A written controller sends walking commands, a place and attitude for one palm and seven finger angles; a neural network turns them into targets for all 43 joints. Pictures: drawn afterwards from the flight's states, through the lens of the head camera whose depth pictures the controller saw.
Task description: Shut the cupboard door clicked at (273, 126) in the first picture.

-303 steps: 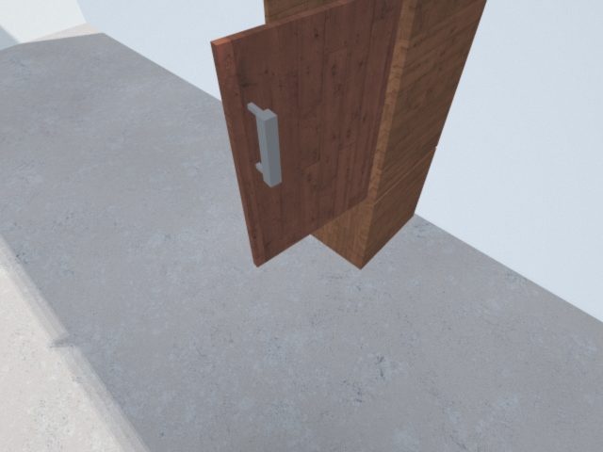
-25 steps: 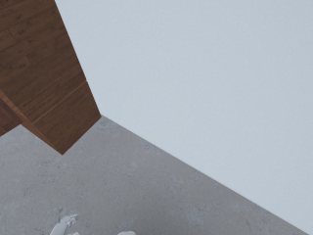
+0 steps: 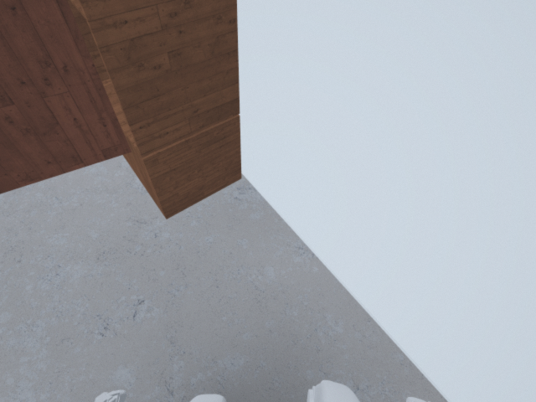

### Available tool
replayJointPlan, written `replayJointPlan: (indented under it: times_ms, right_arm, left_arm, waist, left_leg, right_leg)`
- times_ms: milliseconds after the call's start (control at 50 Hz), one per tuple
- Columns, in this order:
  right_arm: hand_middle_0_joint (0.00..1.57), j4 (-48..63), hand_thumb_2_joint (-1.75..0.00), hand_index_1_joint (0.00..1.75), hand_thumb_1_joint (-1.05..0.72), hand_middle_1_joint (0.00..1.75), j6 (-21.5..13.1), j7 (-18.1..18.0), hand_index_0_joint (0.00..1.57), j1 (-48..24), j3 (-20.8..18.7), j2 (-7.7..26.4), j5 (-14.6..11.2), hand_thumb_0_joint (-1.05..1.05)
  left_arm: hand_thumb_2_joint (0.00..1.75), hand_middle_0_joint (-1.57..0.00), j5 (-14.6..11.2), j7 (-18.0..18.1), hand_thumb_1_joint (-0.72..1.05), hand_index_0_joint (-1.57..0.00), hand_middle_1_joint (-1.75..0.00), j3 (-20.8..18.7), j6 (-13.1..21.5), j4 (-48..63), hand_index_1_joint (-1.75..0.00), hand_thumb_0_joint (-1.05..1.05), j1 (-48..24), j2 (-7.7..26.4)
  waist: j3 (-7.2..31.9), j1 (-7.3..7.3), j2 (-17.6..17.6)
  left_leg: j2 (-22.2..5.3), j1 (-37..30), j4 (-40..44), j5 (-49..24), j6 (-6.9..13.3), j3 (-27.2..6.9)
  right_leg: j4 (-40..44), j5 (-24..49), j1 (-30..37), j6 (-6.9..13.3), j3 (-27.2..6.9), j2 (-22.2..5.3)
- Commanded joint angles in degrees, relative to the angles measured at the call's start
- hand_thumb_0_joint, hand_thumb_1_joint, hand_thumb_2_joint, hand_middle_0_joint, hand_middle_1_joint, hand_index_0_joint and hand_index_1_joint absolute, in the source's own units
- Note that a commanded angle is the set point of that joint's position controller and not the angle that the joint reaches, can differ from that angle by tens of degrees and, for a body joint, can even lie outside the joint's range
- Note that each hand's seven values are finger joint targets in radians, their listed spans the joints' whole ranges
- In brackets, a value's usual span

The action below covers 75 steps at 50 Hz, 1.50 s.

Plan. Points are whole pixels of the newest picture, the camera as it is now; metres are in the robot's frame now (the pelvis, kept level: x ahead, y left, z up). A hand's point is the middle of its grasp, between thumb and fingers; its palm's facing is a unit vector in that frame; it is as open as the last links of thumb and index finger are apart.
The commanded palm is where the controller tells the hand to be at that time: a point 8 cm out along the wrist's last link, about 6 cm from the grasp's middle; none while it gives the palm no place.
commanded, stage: turn to face it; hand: left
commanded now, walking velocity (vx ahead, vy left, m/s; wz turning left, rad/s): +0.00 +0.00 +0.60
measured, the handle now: out of the picture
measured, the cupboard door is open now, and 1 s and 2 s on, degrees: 81 81 81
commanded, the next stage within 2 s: take the last steps up to it in 0.86 s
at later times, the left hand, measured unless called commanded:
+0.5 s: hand out of the picture +0.01 +0.19 -0.19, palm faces +0.32 -0.93 -0.20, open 7.4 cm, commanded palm none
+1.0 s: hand out of the picture +0.02 +0.16 -0.15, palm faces +0.45 -0.86 -0.25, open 7.4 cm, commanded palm none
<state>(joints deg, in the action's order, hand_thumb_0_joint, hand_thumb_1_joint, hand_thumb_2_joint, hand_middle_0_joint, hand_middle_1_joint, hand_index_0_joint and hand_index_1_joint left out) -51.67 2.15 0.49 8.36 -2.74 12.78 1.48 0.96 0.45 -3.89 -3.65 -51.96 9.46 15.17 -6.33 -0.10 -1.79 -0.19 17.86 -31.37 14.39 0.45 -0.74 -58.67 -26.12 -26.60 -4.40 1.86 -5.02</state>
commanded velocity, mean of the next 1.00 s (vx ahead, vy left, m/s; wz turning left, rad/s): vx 0.02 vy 0.01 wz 0.41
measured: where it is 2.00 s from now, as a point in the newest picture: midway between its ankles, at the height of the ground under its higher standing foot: (212, 382)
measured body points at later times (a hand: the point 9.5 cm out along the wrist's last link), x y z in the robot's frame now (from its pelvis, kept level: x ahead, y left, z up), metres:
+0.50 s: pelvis +0.02 -0.02 -0.01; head +0.06 +0.02 +0.43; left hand -0.01 +0.24 -0.17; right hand +0.21 -0.23 -0.14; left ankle +0.00 +0.08 -0.74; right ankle +0.02 -0.16 -0.72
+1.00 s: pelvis +0.04 -0.05 +0.00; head +0.08 -0.04 +0.45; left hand +0.00 +0.20 -0.13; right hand +0.21 -0.24 -0.15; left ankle -0.03 +0.05 -0.67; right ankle +0.08 -0.16 -0.73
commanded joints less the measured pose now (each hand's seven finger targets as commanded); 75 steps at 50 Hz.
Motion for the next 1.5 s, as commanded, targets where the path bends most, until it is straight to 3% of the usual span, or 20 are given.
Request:
replayJointPlan:
  times_ms: [0, 80, 120, 140, 220, 320, 400, 420, 440, 460, 760, 780, 820, 940, 1060, 1140, 1180, 1220, 1300, 1480]
  right_arm:
    - [0.2, 3.0, -0.9, 0.3, -0.9, 0.3, -0.61, -1.02, 0.2, 1.03, -3.68, 12.68, 0.24, 0.0]
    - [0.2, 4.55, -0.9, 0.3, -0.9, 0.3, 0.06, -0.71, 0.2, -3.25, -3.81, 11.42, -0.45, 0.0]
    - [0.2, 6.69, -0.9, 0.3, -0.9, 0.3, 0.03, -0.01, 0.2, -3.79, -3.16, 5.8, -1.09, 0.0]
    - [0.2, 6.22, -0.9, 0.3, -0.9, 0.3, 0.36, 0.34, 0.2, -3.78, -3.52, 7.98, -0.61, 0.0]
    - [0.2, 3.45, -0.9, 0.3, -0.9, 0.3, 1.35, 1.33, 0.2, -1.3, -3.16, 6.09, -0.55, 0.0]
    - [0.2, 4.59, -0.9, 0.3, -0.9, 0.3, 0.29, 1.61, 0.2, -6.49, -1.38, 2.94, -1.05, 0.0]
    - [0.2, 3.07, -0.9, 0.3, -0.9, 0.3, -0.45, 1.21, 0.2, 0.1, -1.58, 5.16, -0.81, 0.0]
    - [0.2, 2.37, -0.9, 0.3, -0.9, 0.3, -0.86, 1.03, 0.2, 3.43, -2.47, 8.41, -0.53, 0.0]
    - [0.2, 2.12, -0.9, 0.3, -0.9, 0.3, -1.27, 0.41, 0.2, 7.4, -4.1, 15.15, -0.05, 0.0]
    - [0.2, 0.75, -0.9, 0.3, -0.9, 0.3, -0.82, -0.37, 0.2, 10.29, -4.33, 16.88, -0.33, 0.0]
    - [0.2, 1.2, -0.9, 0.3, -0.9, 0.3, -0.83, -1.41, 0.2, 1.25, -2.3, 9.88, -0.17, 0.0]
    - [0.2, 1.33, -0.9, 0.3, -0.9, 0.3, -0.86, -1.25, 0.2, 0.45, -2.22, 9.1, -0.57, 0.0]
    - [0.2, 3.1, -0.9, 0.3, -0.9, 0.3, -0.82, -0.57, 0.2, 0.11, -1.32, 3.52, -1.19, 0.0]
    - [0.2, -0.27, -0.9, 0.3, -0.9, 0.3, 0.57, -0.03, 0.2, -0.26, -1.43, 3.51, -1.01, 0.0]
    - [0.2, 0.51, -0.9, 0.3, -0.9, 0.3, -0.78, 1.29, 0.2, -4.24, -0.81, 2.55, -0.66, 0.0]
    - [0.2, -1.72, -0.9, 0.3, -0.9, 0.3, -1.99, 1.1, 0.2, 3.73, -0.75, 3.44, -0.42, 0.0]
    - [0.2, -4.16, -0.9, 0.3, -0.9, 0.3, -2.64, -0.17, 0.2, 14.85, -3.06, 12.74, 0.59, 0.0]
    - [0.2, -4.71, -0.9, 0.3, -0.9, 0.3, -2.51, -1.21, 0.2, 17.25, -2.62, 12.59, 0.23, 0.0]
    - [0.2, -3.24, -0.9, 0.3, -0.9, 0.3, -4.42, -1.61, 0.2, 9.51, -0.7, 7.13, 0.13, 0.0]
    - [0.2, -7.85, -0.9, 0.3, -0.9, 0.3, -5.07, -1.27, 0.2, 15.74, -0.15, 5.48, 0.1, 0.0]
  left_arm:
    - [0.9, -0.2, -0.33, 0.0, 0.9, -0.2, -0.3, -0.67, 1.8, 4.95, -0.3, 0.0, -0.42, 3.05]
    - [0.9, -0.2, -0.33, 0.38, 0.9, -0.2, -0.3, -1.39, 2.87, 3.14, -0.3, 0.0, 7.36, 4.74]
    - [0.9, -0.2, 1.02, 1.19, 0.9, -0.2, -0.3, -3.02, 3.82, 3.76, -0.3, 0.0, 8.89, 13.82]
    - [0.9, -0.2, 0.56, 1.44, 0.9, -0.2, -0.3, -2.25, 3.81, 4.22, -0.3, 0.0, 7.08, 12.66]
    - [0.9, -0.2, 0.3, 1.42, 0.9, -0.2, -0.3, -0.62, 3.85, 6.19, -0.3, 0.0, 0.0, 6.62]
    - [0.9, -0.2, 0.73, 1.39, 0.9, -0.2, -0.3, -1.69, 4.14, 3.37, -0.3, 0.0, 7.63, 9.26]
    - [0.9, -0.2, -0.02, 0.82, 0.9, -0.2, -0.3, -2.17, 3.84, 3.4, -0.3, 0.0, 5.47, 10.04]
    - [0.9, -0.2, -0.35, 0.58, 0.9, -0.2, -0.3, -1.86, 3.61, 4.09, -0.3, 0.0, 4.64, 8.41]
    - [0.9, -0.2, -0.91, 0.21, 0.9, -0.2, -0.3, -0.82, 3.22, 6.4, -0.3, 0.0, 3.42, 4.08]
    - [0.9, -0.2, -0.47, 0.57, 0.9, -0.2, -0.3, -0.21, 2.58, 7.6, -0.3, 0.0, -0.43, 3.85]
    - [0.9, -0.2, -0.44, 0.34, 0.9, -0.2, -0.3, 0.14, 2.55, 1.58, -0.3, 0.0, 3.9, 2.07]
    - [0.9, -0.2, -0.4, 0.57, 0.9, -0.2, -0.3, -0.13, 3.11, 0.91, -0.3, 0.0, 6.07, 3.11]
    - [0.9, -0.2, 0.73, 1.19, 0.9, -0.2, -0.3, -1.72, 4.28, 0.42, -0.3, 0.0, 8.11, 11.15]
    - [0.9, -0.2, 0.39, 1.55, 0.9, -0.2, -0.3, -0.24, 4.51, 1.41, -0.3, 0.0, 3.7, 5.86]
    - [0.9, -0.2, 0.79, 0.5, 0.9, -0.2, -0.3, -1.95, 5.5, -1.79, -0.3, 0.0, 9.49, 9.39]
    - [0.9, -0.2, 0.47, -0.27, 0.9, -0.2, -0.3, -2.5, 5.11, -1.99, -0.3, 0.0, 5.25, 9.17]
    - [0.9, -0.2, -0.42, -1.31, 0.9, -0.2, -0.3, -1.21, 4.34, 0.9, -0.3, 0.0, 2.74, 2.46]
    - [0.9, -0.2, 0.2, -1.37, 0.9, -0.2, -0.3, -0.38, 4.65, 3.35, -0.3, 0.0, -4.53, 2.13]
    - [0.9, -0.2, 0.69, -2.0, 0.9, -0.2, -0.3, -0.27, 4.21, -1.21, -0.3, 0.0, 0.64, 1.3]
    - [0.9, -0.2, 0.55, -1.83, 0.9, -0.2, -0.3, 1.03, 4.84, 0.16, -0.3, 0.0, -4.38, -0.72]
  waist:
    - [8.99, -1.26, 11.04]
    - [9.11, 2.93, 7.64]
    - [8.37, 4.38, -18.09]
    - [7.18, 3.13, -12.96]
    - [5.87, -0.95, -13.98]
    - [8.38, 3.25, -9.37]
    - [10.52, -0.63, -7.86]
    - [13.06, -2.48, -0.85]
    - [14.13, -4.78, 17.24]
    - [15.02, -5.69, 16.47]
    - [10.16, 0.72, 9.98]
    - [11.19, 1.94, 7.05]
    - [9.35, 2.89, -15.45]
    - [5.86, 0.75, -10.98]
    - [4.84, 4.05, -8.18]
    - [5.38, -0.9, -4.03]
    - [8.26, -5.76, 23.23]
    - [4.67, -6.04, 13.79]
    - [2.01, -0.62, 7.52]
    - [1.24, -1.54, 6.57]
  left_leg:
    - [-12.02, -5.02, 10.86, -12.27, 7.91, -14.24]
    - [-7.53, 6.04, 4.25, -5.38, 4.34, -13.93]
    - [4.66, 17.45, -22.67, 19.92, -2.97, -0.34]
    - [1.15, 15.86, -33.46, 20.28, -2.06, -3.55]
    - [-1.85, 14.69, -36.73, 11.07, -4.01, 0.17]
    - [-0.26, 9.04, -14.3, 12.35, -4.02, 6.48]
    - [0.61, -4.45, 2.68, -0.6, -2.26, 7.32]
    - [-4.18, -13.83, 6.71, -11.05, -0.21, 1.45]
    - [-19.99, -21.61, 8.75, -32.22, 8.43, -20.33]
    - [-24.12, -20.8, 8.53, -42.97, 13.76, -22.22]
    - [-11.15, -4.43, 7.36, -21.67, 7.01, -11.95]
    - [-8.94, -1.8, 4.48, -17.67, 4.8, -11.0]
    - [3.27, 11.14, -13.47, 14.67, -2.21, 0.73]
    - [-0.57, 10.89, -28.31, 13.67, -3.23, 0.62]
    - [-1.17, 9.14, -12.78, 12.38, -2.97, 4.52]
    - [0.7, -9.29, 5.03, 3.8, -1.65, 7.36]
    - [-17.59, -23.73, 16.6, 12.49, 7.15, -20.65]
    - [-21.6, -18.88, 20.35, 11.81, 13.77, -24.05]
    - [-14.09, -9.83, 22.02, 6.4, 10.21, -13.58]
    - [-12.7, -11.23, 21.28, -3.72, 11.49, -7.12]
  right_leg:
    - [10.54, 0.1, 3.84, 0.15, 0.37, 1.76]
    - [31.95, 11.14, 20.87, 0.79, 0.73, 2.63]
    - [46.54, 12.27, 23.28, 10.61, -25.12, -22.53]
    - [45.24, 13.83, 16.82, 13.23, -22.12, -23.54]
    - [40.39, 26.89, 16.35, 9.99, -3.92, -13.63]
    - [32.99, 46.28, 26.21, 10.18, 0.58, -14.96]
    - [24.53, 41.78, 20.12, 5.96, 5.09, -13.92]
    - [16.07, 33.28, 12.61, 2.95, 7.29, -11.82]
    - [2.98, -2.31, -3.46, -1.59, 8.73, -3.4]
    - [-3.78, -12.9, -6.04, -0.7, 1.65, -2.13]
    - [25.96, 8.46, 14.87, 1.13, 1.74, 3.54]
    - [33.94, 14.74, 20.59, 1.48, 0.76, 2.47]
    - [42.08, 28.74, 26.38, 10.09, -19.1, -18.24]
    - [37.96, 43.98, 21.3, 11.99, -4.92, -12.3]
    - [41.85, 20.79, 24.36, 12.59, -7.79, -16.72]
    - [36.04, 6.11, 11.9, 8.24, -2.12, -13.58]
    - [7.82, -8.28, -8.7, 1.6, 9.61, -0.11]
    - [-6.95, -7.2, -15.8, 3.61, 1.17, -1.57]
    - [-7.0, 5.76, -10.21, 3.8, -0.12, -2.8]
    - [16.67, 8.74, -1.41, 3.26, 3.52, -0.36]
